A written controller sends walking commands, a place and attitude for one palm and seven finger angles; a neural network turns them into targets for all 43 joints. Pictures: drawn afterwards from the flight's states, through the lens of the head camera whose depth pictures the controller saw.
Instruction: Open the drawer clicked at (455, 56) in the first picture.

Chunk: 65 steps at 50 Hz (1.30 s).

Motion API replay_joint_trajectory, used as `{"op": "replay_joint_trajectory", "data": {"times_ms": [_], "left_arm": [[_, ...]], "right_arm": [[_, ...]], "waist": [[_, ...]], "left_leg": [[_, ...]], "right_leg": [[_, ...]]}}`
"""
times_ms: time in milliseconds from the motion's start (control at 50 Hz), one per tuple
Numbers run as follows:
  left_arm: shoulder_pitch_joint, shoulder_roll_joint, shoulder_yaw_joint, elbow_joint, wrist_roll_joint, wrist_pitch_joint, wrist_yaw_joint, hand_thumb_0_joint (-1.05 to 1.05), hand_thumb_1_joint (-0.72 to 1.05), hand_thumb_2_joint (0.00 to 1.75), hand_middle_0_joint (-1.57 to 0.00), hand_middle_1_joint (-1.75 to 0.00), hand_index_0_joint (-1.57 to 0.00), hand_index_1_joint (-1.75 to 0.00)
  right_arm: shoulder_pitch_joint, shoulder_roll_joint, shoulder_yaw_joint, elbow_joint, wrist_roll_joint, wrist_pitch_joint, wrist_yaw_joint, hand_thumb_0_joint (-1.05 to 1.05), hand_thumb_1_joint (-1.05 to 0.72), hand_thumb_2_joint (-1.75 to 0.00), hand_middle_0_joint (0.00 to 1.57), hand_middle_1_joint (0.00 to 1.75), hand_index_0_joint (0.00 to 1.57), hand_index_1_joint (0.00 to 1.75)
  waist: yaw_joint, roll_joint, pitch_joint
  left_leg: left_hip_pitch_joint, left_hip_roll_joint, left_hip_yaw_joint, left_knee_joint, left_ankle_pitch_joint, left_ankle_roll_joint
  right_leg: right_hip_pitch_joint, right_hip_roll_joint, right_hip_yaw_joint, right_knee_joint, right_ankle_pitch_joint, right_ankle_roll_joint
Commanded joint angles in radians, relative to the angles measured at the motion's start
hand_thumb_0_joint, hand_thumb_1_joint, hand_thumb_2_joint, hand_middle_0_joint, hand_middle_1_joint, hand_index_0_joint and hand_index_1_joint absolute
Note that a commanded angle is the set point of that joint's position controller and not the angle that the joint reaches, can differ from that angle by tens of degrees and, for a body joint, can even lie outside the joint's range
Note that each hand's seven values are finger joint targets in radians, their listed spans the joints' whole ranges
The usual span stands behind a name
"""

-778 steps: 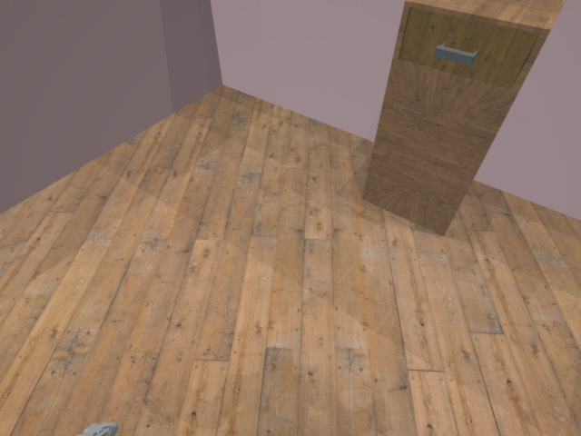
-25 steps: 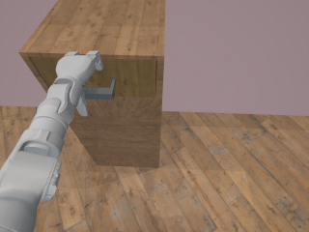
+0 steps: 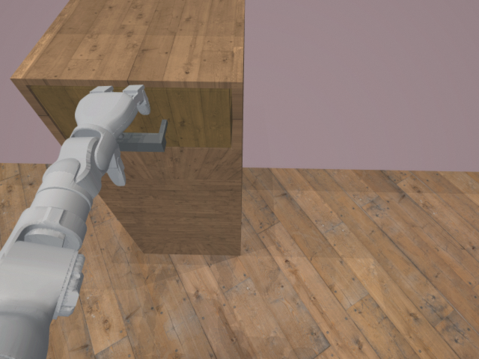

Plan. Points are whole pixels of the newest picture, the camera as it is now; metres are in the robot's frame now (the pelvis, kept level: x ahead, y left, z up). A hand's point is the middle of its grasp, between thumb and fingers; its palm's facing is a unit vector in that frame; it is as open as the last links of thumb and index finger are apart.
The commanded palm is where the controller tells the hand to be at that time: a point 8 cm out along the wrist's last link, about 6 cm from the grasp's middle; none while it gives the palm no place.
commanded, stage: lower the fingers behind the handle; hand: left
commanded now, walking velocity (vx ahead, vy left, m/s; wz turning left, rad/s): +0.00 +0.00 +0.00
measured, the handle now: (137, 133) +0.54 +0.18 +0.04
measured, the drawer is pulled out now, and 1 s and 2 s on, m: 0.00 0.00 0.00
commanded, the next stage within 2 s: lift the fingers back up to retry in 1.34 s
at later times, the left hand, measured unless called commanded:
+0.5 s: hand (120, 143) +0.50 +0.21 +0.05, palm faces -0.04 -0.06 -1.00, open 13.7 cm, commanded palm +0.48 +0.21 +0.10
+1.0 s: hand (122, 145) +0.50 +0.20 +0.05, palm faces -0.02 -0.02 -1.00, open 13.8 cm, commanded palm +0.48 +0.21 +0.08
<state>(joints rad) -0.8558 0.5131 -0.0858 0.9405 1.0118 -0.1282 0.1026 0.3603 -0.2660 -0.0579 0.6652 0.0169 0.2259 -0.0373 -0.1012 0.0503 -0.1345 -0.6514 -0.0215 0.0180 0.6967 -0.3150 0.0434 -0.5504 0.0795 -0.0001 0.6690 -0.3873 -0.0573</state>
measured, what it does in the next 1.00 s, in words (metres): stands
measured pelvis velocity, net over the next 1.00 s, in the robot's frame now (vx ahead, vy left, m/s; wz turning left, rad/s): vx -0.02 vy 0.02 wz -0.01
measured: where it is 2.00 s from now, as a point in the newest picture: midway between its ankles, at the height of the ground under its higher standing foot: outside the picture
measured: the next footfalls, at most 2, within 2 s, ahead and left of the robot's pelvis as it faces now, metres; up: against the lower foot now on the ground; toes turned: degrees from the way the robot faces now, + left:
none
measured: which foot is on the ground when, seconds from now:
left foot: down 0.00-1.00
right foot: down 0.00-1.00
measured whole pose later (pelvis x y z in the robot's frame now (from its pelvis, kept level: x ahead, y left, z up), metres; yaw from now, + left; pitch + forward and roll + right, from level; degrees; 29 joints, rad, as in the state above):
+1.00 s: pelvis -0.02 +0.02 -0.02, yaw -1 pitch +20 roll -3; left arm -0.99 0.49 -0.11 1.13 1.08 -0.04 0.24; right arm 0.40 -0.25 -0.03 0.65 0.01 0.21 -0.04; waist -0.15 0.05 -0.17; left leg -0.86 -0.02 0.02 0.87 -0.35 0.07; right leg -0.75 0.08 -0.01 0.82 -0.42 -0.03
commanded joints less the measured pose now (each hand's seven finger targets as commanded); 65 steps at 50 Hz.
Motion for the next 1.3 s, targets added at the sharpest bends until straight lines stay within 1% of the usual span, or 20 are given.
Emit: {"op": "replay_joint_trajectory", "data": {"times_ms": [0, 120, 240, 300, 360, 400, 440, 500, 600, 640, 660, 740, 760, 800, 840, 940, 1000, 1060, 1140, 1280], "left_arm": [[-0.457, 0.290, 0.123, -0.159, 0.007, 0.005, 0.095, 0.00, -0.50, 0.30, -0.30, -1.20, -0.30, -1.20], [-0.484, 0.258, 0.091, -0.111, 0.019, 0.050, 0.116, 0.00, -0.50, 0.30, -0.30, -1.20, -0.30, -1.20], [-0.520, 0.246, 0.067, -0.126, 0.019, 0.015, 0.092, 0.00, -0.50, 0.30, -0.30, -1.20, -0.30, -1.20], [-0.510, 0.219, 0.056, -0.141, 0.020, -0.008, 0.099, 0.00, -0.50, 0.30, -0.30, -1.20, -0.30, -1.20], [-0.485, 0.254, 0.100, -0.120, 0.026, -0.016, 0.122, 0.00, -0.50, 0.30, -0.30, -1.20, -0.30, -1.20], [-0.477, 0.209, 0.076, -0.120, 0.031, -0.002, 0.138, 0.00, -0.50, 0.30, -0.30, -1.20, -0.30, -1.20], [-0.451, 0.217, 0.086, -0.090, 0.033, 0.015, 0.147, 0.00, -0.50, 0.30, -0.30, -1.20, -0.30, -1.20], [-0.455, 0.182, 0.051, -0.040, 0.046, 0.055, 0.161, 0.00, -0.50, 0.30, -0.30, -1.20, -0.30, -1.20], [-0.446, 0.181, 0.048, 0.018, 0.064, 0.099, 0.167, 0.00, -0.50, 0.30, -0.30, -1.20, -0.30, -1.20], [-0.455, 0.193, 0.049, 0.044, 0.068, 0.106, 0.160, 0.00, -0.50, 0.30, -0.30, -1.20, -0.30, -1.20], [-0.465, 0.156, 0.020, 0.031, 0.063, 0.106, 0.155, 0.00, -0.50, 0.30, -0.30, -1.20, -0.30, -1.20], [-0.455, 0.196, 0.039, 0.081, 0.062, 0.102, 0.137, 0.00, -0.50, 0.30, -0.30, -1.20, -0.30, -1.20], [-0.433, 0.178, 0.029, 0.087, 0.062, 0.100, 0.133, 0.00, -0.50, 0.30, -0.30, -1.20, -0.30, -1.20], [-0.437, 0.136, -0.004, 0.094, 0.061, 0.097, 0.129, 0.00, -0.50, 0.30, -0.30, -1.20, -0.30, -1.20], [-0.455, 0.181, 0.024, 0.116, 0.065, 0.091, 0.127, 0.00, -0.50, 0.30, -0.30, -1.20, -0.30, -1.20], [-0.472, 0.138, -0.009, 0.121, 0.064, 0.099, 0.131, 0.00, -0.50, 0.30, -0.30, -1.20, -0.30, -1.20], [-0.498, 0.193, 0.016, 0.148, 0.073, 0.119, 0.136, 0.00, -0.50, 0.30, -0.30, -1.20, -0.30, -1.20], [-0.527, 0.149, -0.018, 0.146, 0.072, 0.134, 0.134, 0.00, -0.50, 0.30, -0.30, -1.20, -0.30, -1.20], [-0.557, 0.215, 0.011, 0.175, 0.077, 0.151, 0.126, 0.00, -0.50, 0.30, -0.30, -1.20, -0.30, -1.20], [-0.567, 0.203, 0.001, 0.162, 0.065, 0.144, 0.104, 0.00, -0.50, 0.30, -0.30, -1.20, -0.30, -1.20]], "right_arm": [[0.088, -0.147, -0.046, -0.065, -0.008, -0.015, -0.009, 0.00, -0.90, -0.90, 0.20, 0.30, 0.20, 0.30], [0.102, -0.153, -0.047, -0.061, -0.009, -0.018, -0.008, 0.00, -0.90, -0.90, 0.20, 0.30, 0.20, 0.30], [0.120, -0.152, -0.047, -0.054, -0.010, -0.024, -0.018, 0.00, -0.90, -0.90, 0.20, 0.30, 0.20, 0.30], [0.128, -0.148, -0.051, -0.052, -0.014, -0.028, -0.017, 0.00, -0.90, -0.90, 0.20, 0.30, 0.20, 0.30], [0.139, -0.150, -0.053, -0.046, -0.019, -0.028, -0.013, 0.00, -0.90, -0.90, 0.20, 0.30, 0.20, 0.30], [0.141, -0.148, -0.057, -0.045, -0.024, -0.028, -0.004, 0.00, -0.90, -0.90, 0.20, 0.30, 0.20, 0.30], [0.148, -0.152, -0.056, -0.041, -0.025, -0.023, 0.000, 0.00, -0.90, -0.90, 0.20, 0.30, 0.20, 0.30], [0.147, -0.153, -0.054, -0.039, -0.019, -0.014, 0.002, 0.00, -0.90, -0.90, 0.20, 0.30, 0.20, 0.30], [0.151, -0.155, -0.051, -0.039, -0.021, -0.005, 0.001, 0.00, -0.90, -0.90, 0.20, 0.30, 0.20, 0.30], [0.150, -0.157, -0.045, -0.043, -0.017, -0.002, -0.002, 0.00, -0.90, -0.90, 0.20, 0.30, 0.20, 0.30], [0.148, -0.155, -0.046, -0.046, -0.018, -0.004, -0.003, 0.00, -0.90, -0.90, 0.20, 0.30, 0.20, 0.30], [0.151, -0.159, -0.037, -0.057, -0.013, -0.008, -0.013, 0.00, -0.90, -0.90, 0.20, 0.30, 0.20, 0.30], [0.152, -0.156, -0.036, -0.061, -0.013, -0.010, -0.012, 0.00, -0.90, -0.90, 0.20, 0.30, 0.20, 0.30], [0.154, -0.154, -0.035, -0.065, -0.013, -0.014, -0.012, 0.00, -0.90, -0.90, 0.20, 0.30, 0.20, 0.30], [0.164, -0.160, -0.033, -0.062, -0.012, -0.017, -0.016, 0.00, -0.90, -0.90, 0.20, 0.30, 0.20, 0.30], [0.176, -0.158, -0.034, -0.067, -0.015, -0.027, -0.016, 0.00, -0.90, -0.90, 0.20, 0.30, 0.20, 0.30], [0.182, -0.163, -0.028, -0.065, -0.010, -0.031, -0.020, 0.00, -0.90, -0.90, 0.20, 0.30, 0.20, 0.30], [0.189, -0.158, -0.030, -0.064, -0.009, -0.036, -0.018, 0.00, -0.90, -0.90, 0.20, 0.30, 0.20, 0.30], [0.198, -0.166, -0.019, -0.064, -0.006, -0.039, -0.026, 0.00, -0.90, -0.90, 0.20, 0.30, 0.20, 0.30], [0.196, -0.163, -0.014, -0.074, -0.004, -0.051, -0.031, 0.00, -0.90, -0.90, 0.20, 0.30, 0.20, 0.30]], "waist": [[-0.002, -0.007, -0.384], [-0.028, -0.043, -0.397], [-0.047, 0.002, -0.401], [-0.046, 0.031, -0.407], [-0.033, 0.030, -0.421], [-0.032, 0.049, -0.432], [-0.031, 0.011, -0.447], [-0.046, -0.008, -0.382], [-0.045, -0.009, -0.382], [-0.049, -0.017, -0.353], [-0.055, -0.002, -0.352], [-0.062, -0.039, -0.323], [-0.051, -0.017, -0.322], [-0.065, -0.017, -0.297], [-0.074, -0.047, -0.297], [-0.082, -0.026, -0.308], [-0.085, -0.030, -0.298], [-0.096, -0.003, -0.308], [-0.103, -0.022, -0.309], [-0.105, -0.005, -0.301]], "left_leg": [[0.290, -0.013, -0.011, 0.013, 0.393, 0.019], [0.279, -0.011, -0.011, 0.030, 0.393, 0.023], [0.295, -0.011, -0.016, 0.042, 0.387, 0.024], [0.325, -0.006, -0.024, 0.055, 0.406, 0.019], [0.317, -0.002, -0.028, 0.074, 0.439, 0.015], [0.335, 0.003, -0.029, 0.081, 0.460, 0.010], [0.317, 0.003, -0.031, 0.089, 0.483, 0.012], [0.271, 0.004, -0.031, 0.082, 0.415, 0.012], [0.269, 0.007, -0.031, 0.081, 0.400, 0.011], [0.242, 0.008, -0.035, 0.076, 0.366, 0.012], [0.248, 0.008, -0.032, 0.074, 0.352, 0.012], [0.201, 0.009, -0.034, 0.074, 0.298, 0.017], [0.199, 0.007, -0.033, 0.074, 0.290, 0.015], [0.192, 0.011, -0.035, 0.079, 0.256, 0.015], [0.170, 0.015, -0.044, 0.085, 0.234, 0.017], [0.155, 0.015, -0.047, 0.107, 0.200, 0.019], [0.114, 0.013, -0.048, 0.109, 0.149, 0.021], [0.139, 0.016, -0.054, 0.114, 0.147, 0.020], [0.093, 0.014, -0.055, 0.118, 0.114, 0.024], [0.086, 0.018, -0.055, 0.116, 0.075, 0.025]], "right_leg": [[0.070, -0.015, 0.031, -0.060, 0.439, 0.022], [0.060, -0.012, 0.031, -0.056, 0.448, 0.027], [0.021, -0.011, 0.034, -0.052, 0.436, 0.028], [-0.034, -0.003, 0.022, -0.039, 0.401, 0.022], [-0.054, 0.003, 0.016, -0.016, 0.407, 0.019], [-0.078, 0.007, 0.007, -0.007, 0.399, 0.017], [-0.058, 0.008, 0.010, 0.000, 0.435, 0.019], [-0.091, 0.009, 0.001, -0.007, 0.373, 0.018], [-0.102, 0.011, -0.003, -0.005, 0.346, 0.016], [-0.116, 0.009, -0.003, -0.004, 0.317, 0.015], [-0.122, 0.008, -0.003, -0.007, 0.305, 0.016], [-0.131, 0.005, 0.000, -0.004, 0.269, 0.018], [-0.136, 0.006, -0.003, -0.001, 0.253, 0.015], [-0.177, 0.007, -0.007, -0.002, 0.211, 0.015], [-0.192, 0.005, -0.006, 0.008, 0.189, 0.019], [-0.241, 0.007, -0.008, 0.025, 0.152, 0.019], [-0.249, 0.005, -0.005, 0.028, 0.115, 0.019], [-0.283, 0.008, -0.012, 0.032, 0.104, 0.019], [-0.275, 0.007, -0.009, 0.037, 0.086, 0.023], [-0.293, 0.007, -0.012, 0.039, 0.058, 0.025]]}}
